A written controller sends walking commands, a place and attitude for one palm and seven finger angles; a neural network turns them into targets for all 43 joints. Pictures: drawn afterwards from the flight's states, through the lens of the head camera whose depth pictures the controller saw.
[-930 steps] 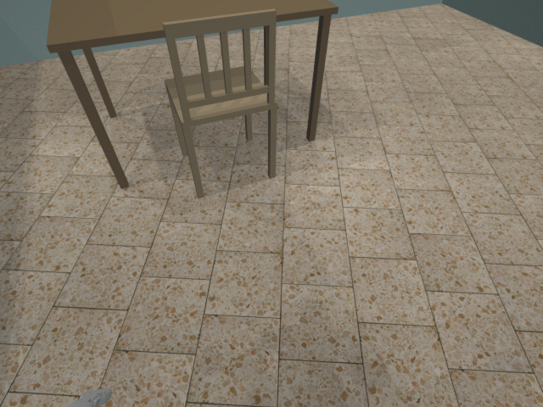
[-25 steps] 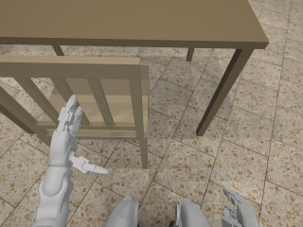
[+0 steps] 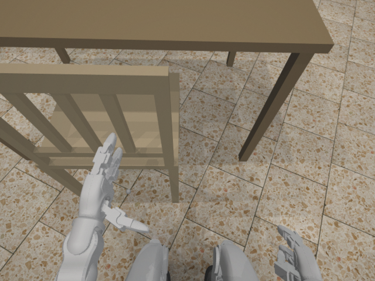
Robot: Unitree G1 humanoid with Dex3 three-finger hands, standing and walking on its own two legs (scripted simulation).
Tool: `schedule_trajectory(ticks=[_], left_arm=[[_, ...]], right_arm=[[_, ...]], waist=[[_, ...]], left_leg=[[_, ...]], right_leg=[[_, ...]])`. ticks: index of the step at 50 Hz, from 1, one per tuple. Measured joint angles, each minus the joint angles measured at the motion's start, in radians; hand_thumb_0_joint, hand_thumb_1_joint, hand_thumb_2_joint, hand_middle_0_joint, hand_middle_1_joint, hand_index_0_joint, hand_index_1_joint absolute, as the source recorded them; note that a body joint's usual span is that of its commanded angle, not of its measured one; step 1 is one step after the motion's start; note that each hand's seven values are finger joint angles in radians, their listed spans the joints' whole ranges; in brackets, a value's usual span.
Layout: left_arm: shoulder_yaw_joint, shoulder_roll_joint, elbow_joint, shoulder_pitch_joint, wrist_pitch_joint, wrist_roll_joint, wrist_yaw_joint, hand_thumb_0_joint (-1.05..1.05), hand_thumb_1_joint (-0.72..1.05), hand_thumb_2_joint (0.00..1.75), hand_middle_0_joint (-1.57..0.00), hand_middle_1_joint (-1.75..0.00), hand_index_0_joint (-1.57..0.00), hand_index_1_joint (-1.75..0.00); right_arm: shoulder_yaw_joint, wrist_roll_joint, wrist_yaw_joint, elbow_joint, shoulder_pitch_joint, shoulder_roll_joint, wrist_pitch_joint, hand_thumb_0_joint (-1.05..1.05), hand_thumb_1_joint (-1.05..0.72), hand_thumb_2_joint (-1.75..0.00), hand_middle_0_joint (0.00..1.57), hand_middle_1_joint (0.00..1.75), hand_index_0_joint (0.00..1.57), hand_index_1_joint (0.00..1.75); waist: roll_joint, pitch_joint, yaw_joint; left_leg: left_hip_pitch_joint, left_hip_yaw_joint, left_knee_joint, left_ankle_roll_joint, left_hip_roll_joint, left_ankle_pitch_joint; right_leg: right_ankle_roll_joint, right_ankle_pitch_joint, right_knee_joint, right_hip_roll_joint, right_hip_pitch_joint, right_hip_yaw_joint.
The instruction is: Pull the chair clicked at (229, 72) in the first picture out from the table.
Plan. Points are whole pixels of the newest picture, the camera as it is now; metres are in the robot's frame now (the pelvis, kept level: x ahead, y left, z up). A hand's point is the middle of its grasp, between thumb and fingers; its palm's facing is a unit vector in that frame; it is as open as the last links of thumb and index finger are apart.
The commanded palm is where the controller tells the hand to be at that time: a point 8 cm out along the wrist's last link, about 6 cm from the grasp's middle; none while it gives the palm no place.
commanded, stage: aim the fingers beside a spindle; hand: left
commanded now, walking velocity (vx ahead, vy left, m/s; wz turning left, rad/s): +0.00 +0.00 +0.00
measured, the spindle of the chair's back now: (82, 125) +0.44 +0.26 +0.01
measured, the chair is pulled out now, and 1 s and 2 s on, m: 0.00 0.00 0.00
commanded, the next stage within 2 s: push the fingers through the gap in 1.44 s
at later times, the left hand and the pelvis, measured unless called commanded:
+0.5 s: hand (110, 171) +0.32 +0.16 +0.05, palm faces +0.08 -0.99 -0.09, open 16.9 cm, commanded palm +0.28 +0.20 +0.02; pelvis +0.00 -0.01 +0.00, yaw +1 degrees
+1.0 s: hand (126, 185) +0.30 +0.14 +0.00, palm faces -0.03 -1.00 +0.02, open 16.9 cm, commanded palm +0.29 +0.20 +0.03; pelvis +0.00 +0.00 +0.00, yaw +0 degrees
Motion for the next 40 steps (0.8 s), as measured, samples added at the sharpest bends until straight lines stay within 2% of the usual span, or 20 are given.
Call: schedule_trajectory(ticks=[3,6,8,10,12,14,16,18,21,23,25,28,31,33,36,38,40], left_arm=[[0.014,0.013,-0.112,0.037,-0.086,0.024,0.060,-0.01,-0.49,0.30,-0.07,-0.08,-0.06,-0.08],[0.066,0.039,-0.061,-0.024,-0.126,0.038,0.078,-0.01,-0.50,0.30,-0.07,-0.08,-0.06,-0.08],[0.084,0.050,0.038,-0.084,-0.096,0.027,0.052,-0.01,-0.50,0.30,-0.07,-0.08,-0.06,-0.08],[0.079,0.049,0.136,-0.130,-0.037,0.006,0.009,-0.01,-0.50,0.30,-0.06,-0.08,-0.06,-0.08],[0.056,0.036,0.181,-0.135,0.017,-0.010,-0.027,-0.01,-0.49,0.30,-0.06,-0.08,-0.06,-0.08],[0.027,0.016,0.146,-0.100,0.040,-0.010,-0.038,-0.01,-0.49,0.31,-0.06,-0.07,-0.05,-0.08],[-0.001,0.000,0.045,-0.040,0.020,-0.002,-0.017,-0.01,-0.49,0.31,-0.06,-0.08,-0.06,-0.08],[-0.012,-0.001,-0.064,0.011,-0.029,0.012,0.025,-0.01,-0.49,0.31,-0.06,-0.08,-0.06,-0.08],[0.023,0.016,-0.113,0.007,-0.101,0.038,0.080,-0.01,-0.49,0.30,-0.07,-0.08,-0.06,-0.08],[0.062,0.033,-0.047,-0.041,-0.112,0.042,0.085,-0.01,-0.49,0.30,-0.07,-0.08,-0.07,-0.08],[0.089,0.047,0.059,-0.099,-0.077,0.026,0.057,-0.01,-0.49,0.30,-0.07,-0.08,-0.06,-0.08],[0.092,0.051,0.193,-0.141,0.000,-0.007,-0.012,-0.01,-0.49,0.30,-0.06,-0.08,-0.06,-0.08],[0.062,0.034,0.164,-0.095,0.028,-0.020,-0.043,-0.01,-0.49,0.31,-0.06,-0.08,-0.06,-0.08],[0.034,0.020,0.051,-0.032,0.001,-0.020,-0.029,-0.01,-0.49,0.31,-0.06,-0.08,-0.06,-0.08],[0.014,0.016,-0.097,0.030,-0.077,0.000,0.019,-0.01,-0.49,0.31,-0.06,-0.08,-0.06,-0.08],[0.032,0.029,-0.104,0.009,-0.116,0.023,0.047,-0.01,-0.49,0.30,-0.07,-0.08,-0.06,-0.08],[0.061,0.042,-0.033,-0.047,-0.117,0.031,0.053,-0.01,-0.50,0.30,-0.07,-0.08,-0.06,-0.08]], right_arm=[[-0.007,-0.013,-0.001,0.015,0.006,0.008,-0.006,0.01,-0.90,-0.90,0.20,0.30,0.20,0.30],[-0.001,-0.013,0.013,0.035,0.002,0.000,0.007,0.01,-0.90,-0.90,0.20,0.30,0.20,0.30],[0.008,-0.001,0.020,0.038,-0.003,-0.009,0.019,0.01,-0.90,-0.90,0.20,0.30,0.20,0.30],[0.016,0.014,0.021,0.031,-0.008,-0.017,0.024,0.01,-0.90,-0.90,0.20,0.30,0.20,0.30],[0.016,0.018,0.017,0.018,-0.010,-0.020,0.023,0.01,-0.90,-0.90,0.20,0.30,0.20,0.30],[0.008,0.013,0.009,0.008,-0.011,-0.016,0.014,0.01,-0.90,-0.90,0.20,0.30,0.20,0.30],[-0.002,0.004,0.000,0.004,-0.011,-0.008,0.001,0.01,-0.90,-0.90,0.20,0.30,0.20,0.30],[-0.010,-0.006,-0.004,0.007,-0.006,0.000,-0.007,0.01,-0.90,-0.90,0.20,0.30,0.20,0.30],[-0.011,-0.014,0.003,0.022,0.001,0.004,0.000,0.01,-0.90,-0.90,0.20,0.30,0.20,0.30],[-0.002,-0.011,0.014,0.032,0.001,0.000,0.014,0.01,-0.90,-0.90,0.20,0.30,0.20,0.30],[0.012,0.003,0.019,0.034,-0.002,-0.007,0.029,0.01,-0.90,-0.90,0.20,0.30,0.20,0.30],[0.023,0.020,0.016,0.023,-0.007,-0.015,0.032,0.01,-0.90,-0.90,0.20,0.30,0.20,0.30],[0.013,0.014,0.005,0.009,-0.008,-0.015,0.016,0.01,-0.90,-0.90,0.20,0.30,0.20,0.30],[0.000,0.005,-0.004,0.010,-0.007,-0.010,-0.001,0.01,-0.90,-0.90,0.20,0.30,0.20,0.30],[-0.011,-0.007,-0.008,0.023,-0.001,-0.004,-0.015,0.01,-0.90,-0.90,0.20,0.30,0.20,0.30],[-0.010,-0.012,-0.001,0.035,0.002,-0.005,-0.011,0.01,-0.90,-0.90,0.20,0.30,0.20,0.30],[-0.002,-0.010,0.009,0.041,-0.001,-0.011,0.003,0.01,-0.90,-0.90,0.20,0.30,0.20,0.30]], waist=[[-0.005,-0.005,0.007],[0.007,-0.018,0.015],[0.013,-0.021,0.019],[0.015,-0.016,0.019],[0.015,-0.011,0.012],[0.012,-0.006,0.003],[0.007,0.003,-0.002],[0.001,0.004,-0.001],[0.005,-0.007,0.009],[0.010,-0.020,0.014],[0.010,-0.023,0.018],[0.010,-0.014,0.014],[0.007,-0.003,0.002],[0.003,0.006,-0.002],[-0.002,0.005,0.002],[0.003,-0.008,0.007],[0.009,-0.021,0.010]], left_leg=[[0.021,0.003,-0.014,-0.003,0.000,0.000],[0.023,-0.007,-0.013,-0.004,-0.004,0.001],[0.015,-0.012,-0.006,-0.004,-0.006,0.000],[0.004,-0.014,0.002,-0.005,-0.008,0.001],[-0.010,-0.016,0.008,-0.004,-0.007,0.001],[-0.019,-0.013,0.012,-0.004,-0.004,-0.001],[-0.012,-0.007,0.009,-0.005,0.000,-0.003],[0.004,0.000,-0.003,-0.007,0.002,-0.003],[0.027,0.002,-0.020,-0.008,0.000,0.001],[0.029,-0.002,-0.021,-0.009,-0.003,0.003],[0.024,-0.006,-0.016,-0.010,-0.005,0.003],[0.009,-0.013,-0.005,-0.011,-0.004,0.003],[-0.010,-0.016,0.006,-0.011,0.001,-0.001],[-0.005,-0.014,0.006,-0.012,0.004,-0.003],[0.018,-0.008,-0.013,-0.011,0.003,-0.001],[0.026,-0.010,-0.021,-0.011,0.000,0.002],[0.023,-0.013,-0.018,-0.010,-0.004,0.002]], right_leg=[[-0.001,-0.001,-0.009,0.001,0.018,0.003],[-0.002,-0.005,-0.010,-0.003,0.026,-0.006],[-0.004,-0.007,-0.004,-0.005,0.020,-0.011],[-0.005,-0.008,0.004,-0.007,0.011,-0.014],[-0.006,-0.008,0.009,-0.006,-0.003,-0.015],[-0.006,-0.007,0.012,-0.003,-0.013,-0.013],[-0.006,-0.006,0.010,0.001,-0.010,-0.006],[-0.006,-0.005,0.003,0.003,0.000,0.002],[-0.005,-0.004,-0.009,0.001,0.021,0.004],[-0.006,-0.006,-0.009,-0.001,0.024,0.000],[-0.008,-0.009,-0.003,-0.003,0.021,-0.004],[-0.012,-0.009,0.004,-0.002,0.010,-0.011],[-0.012,-0.008,0.009,0.002,-0.006,-0.014],[-0.012,-0.008,0.006,0.005,-0.003,-0.012],[-0.009,-0.005,-0.009,0.005,0.018,-0.006],[-0.008,-0.004,-0.015,0.003,0.026,-0.007],[-0.007,-0.006,-0.012,-0.001,0.025,-0.010]])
